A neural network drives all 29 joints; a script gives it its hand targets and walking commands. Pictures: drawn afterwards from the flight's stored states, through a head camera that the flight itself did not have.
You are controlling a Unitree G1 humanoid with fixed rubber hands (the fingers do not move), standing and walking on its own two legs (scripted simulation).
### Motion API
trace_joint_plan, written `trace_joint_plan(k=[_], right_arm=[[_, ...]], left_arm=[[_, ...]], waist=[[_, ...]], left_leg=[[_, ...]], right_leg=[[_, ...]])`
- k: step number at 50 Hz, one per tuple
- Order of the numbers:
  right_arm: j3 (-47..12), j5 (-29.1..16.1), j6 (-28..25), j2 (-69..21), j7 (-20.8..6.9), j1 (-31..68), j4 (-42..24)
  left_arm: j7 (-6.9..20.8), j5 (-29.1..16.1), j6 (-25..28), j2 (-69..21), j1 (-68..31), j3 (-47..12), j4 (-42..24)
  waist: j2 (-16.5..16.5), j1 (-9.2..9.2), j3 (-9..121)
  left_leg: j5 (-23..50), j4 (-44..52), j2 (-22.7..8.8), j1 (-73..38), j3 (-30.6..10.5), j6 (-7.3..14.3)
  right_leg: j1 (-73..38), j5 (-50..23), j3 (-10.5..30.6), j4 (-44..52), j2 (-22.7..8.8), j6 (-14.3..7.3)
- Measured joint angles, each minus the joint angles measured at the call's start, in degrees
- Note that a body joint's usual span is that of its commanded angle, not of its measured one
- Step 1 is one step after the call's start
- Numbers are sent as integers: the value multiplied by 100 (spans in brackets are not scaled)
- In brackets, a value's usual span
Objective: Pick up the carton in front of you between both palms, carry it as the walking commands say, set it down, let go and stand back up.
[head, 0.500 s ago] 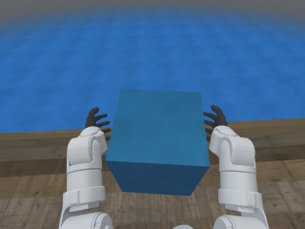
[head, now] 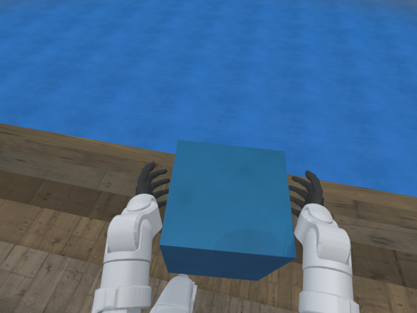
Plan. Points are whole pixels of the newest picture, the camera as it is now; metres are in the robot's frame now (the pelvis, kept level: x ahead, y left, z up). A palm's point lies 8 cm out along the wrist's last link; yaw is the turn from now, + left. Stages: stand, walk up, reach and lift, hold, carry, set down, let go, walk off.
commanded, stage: carry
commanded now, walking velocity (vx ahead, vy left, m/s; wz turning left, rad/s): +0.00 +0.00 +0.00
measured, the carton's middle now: (221, 217) +0.32 +0.03 -0.03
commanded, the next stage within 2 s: none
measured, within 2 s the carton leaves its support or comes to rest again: neither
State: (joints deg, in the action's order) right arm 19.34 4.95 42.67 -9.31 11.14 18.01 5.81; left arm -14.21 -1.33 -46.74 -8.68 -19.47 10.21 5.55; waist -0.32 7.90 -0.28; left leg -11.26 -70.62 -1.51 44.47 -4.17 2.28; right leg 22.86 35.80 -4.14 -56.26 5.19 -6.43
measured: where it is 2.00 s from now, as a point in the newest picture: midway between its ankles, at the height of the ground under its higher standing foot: (225, 170)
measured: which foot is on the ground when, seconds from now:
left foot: up 0.00-0.14, down 0.16-0.58, up 0.60-0.92, down 0.94-1.00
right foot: down 0.00-0.18, up 0.20-0.56, down 0.58-0.94, up 0.96-1.00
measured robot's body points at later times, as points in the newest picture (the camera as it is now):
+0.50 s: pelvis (212, 224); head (214, 77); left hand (180, 127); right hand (270, 135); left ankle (191, 312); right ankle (231, 253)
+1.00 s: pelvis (217, 164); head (230, 80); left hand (201, 102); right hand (262, 113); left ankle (206, 222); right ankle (226, 239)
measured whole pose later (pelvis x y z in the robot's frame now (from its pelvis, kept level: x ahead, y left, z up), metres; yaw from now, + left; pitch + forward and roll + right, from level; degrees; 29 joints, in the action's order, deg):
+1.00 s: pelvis +0.79 +0.08 -0.44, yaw +0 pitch +1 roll +1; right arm 10.8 -1.4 39.9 -6.0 13.1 20.6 10.2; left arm -13.9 1.0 -38.1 -5.8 -17.7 13.1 9.1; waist 1.7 -6.1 3.3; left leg -19.8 -43.5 7.3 26.5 4.3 8.5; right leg 29.9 35.5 0.5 -99.9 4.9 -2.3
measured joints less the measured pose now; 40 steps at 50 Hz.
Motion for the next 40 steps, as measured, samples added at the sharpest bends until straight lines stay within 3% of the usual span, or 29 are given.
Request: trace_joint_plan(k=[3,6,7,8,10,11,12,14,18,20,24,26,27,28,30,32,33,35,37,40], right_arm=[[-9,-81,-88,87,-39,-91,-65],[-97,-201,-186,230,-5,-134,-147],[-167,-256,-193,269,1,-79,-106],[-273,-307,-185,293,7,-6,-41],[-487,-412,-171,289,56,128,65],[-600,-500,-135,300,98,171,135],[-692,-585,-92,303,127,176,195],[-779,-666,-31,274,162,155,281],[-776,-673,-95,200,205,19,364],[-766,-691,-150,168,198,-15,347],[-843,-734,-304,136,176,-35,163],[-851,-745,-316,146,169,-37,59],[-842,-741,-304,174,153,-69,-4],[-804,-709,-299,210,154,-125,-67],[-688,-539,-322,337,198,-133,-77],[-577,-376,-333,407,263,9,131],[-520,-329,-319,411,286,53,216],[-378,-248,-294,379,287,126,391],[-238,-232,-241,328,231,114,487],[-169,-262,-240,292,126,35,473]], left_arm=[[31,19,182,-76,-68,-6,147],[81,78,371,-145,-83,-48,154],[99,99,397,-137,-62,-19,108],[111,122,419,-94,-9,21,54],[78,251,552,82,0,87,113],[38,333,613,134,28,150,175],[1,385,644,154,74,225,233],[-16,390,651,178,81,371,360],[106,254,634,161,160,474,427],[154,207,657,150,208,489,372],[133,134,787,200,297,422,111],[99,132,831,220,309,350,35],[91,137,824,219,289,288,27],[86,150,784,216,225,200,46],[76,176,674,161,62,19,101],[20,64,559,198,10,-127,142],[0,-15,489,220,18,-181,155],[-8,-134,376,220,77,-227,177],[-56,-119,322,158,123,-197,252],[-38,-110,363,62,136,-100,325]], waist=[[143,-62,39],[370,-206,156],[420,-347,174],[453,-574,195],[224,-968,210],[153,-1084,229],[129,-1182,266],[56,-1305,269],[-51,-1256,118],[-54,-1232,63],[-187,-1225,12],[-233,-1134,86],[-229,-1023,139],[-274,-845,175],[-253,-436,328],[-122,-220,386],[-97,-142,398],[-30,-63,361],[43,-76,278],[99,-113,175]], left_leg=[[2005,1802,-70,-235,177,-77],[2761,3539,-50,-937,517,-81],[2950,3794,-26,-1228,674,-5],[2839,3932,21,-1588,807,82],[1166,3436,289,-1783,856,75],[490,3127,393,-1780,850,47],[-218,2871,471,-1807,849,151],[-1076,2422,587,-1791,874,405],[-1875,1772,679,-1930,924,505],[-2315,1463,694,-2043,874,498],[-3333,770,766,-2402,763,457],[-3814,217,776,-2596,793,436],[-3371,-188,733,-2665,855,401],[-2896,-931,691,-2578,967,411],[-2339,-2664,620,-2045,950,189],[-2072,-3074,669,-1442,493,55],[-1934,-2818,656,-1139,283,45],[-1482,-1640,496,-662,-13,-5],[-924,-434,273,-363,-65,-46],[1184,1029,108,-129,75,3]], right_leg=[[-190,776,156,-592,-76,109],[-509,1621,181,-1250,-72,252],[-567,1177,114,-1658,-113,276],[-513,847,44,-2389,-160,324],[52,415,333,-4063,-198,490],[382,305,481,-4461,-183,481],[703,115,574,-4476,-191,467],[1322,-457,687,-3833,-330,441],[2083,-1719,733,-2025,-595,431],[2274,-2886,706,-1289,-649,399],[1869,-4925,454,999,-606,445],[1457,-5575,179,1480,-478,400],[1136,-5600,12,1655,-391,361],[677,-5492,-127,1951,-320,274],[135,-3536,-139,1842,-119,-14],[104,-1892,-109,1259,126,-154],[95,-1311,-87,1011,207,-211],[88,-785,-80,577,284,-105],[-21,-341,-82,262,328,-227],[-153,402,48,-335,306,-220]])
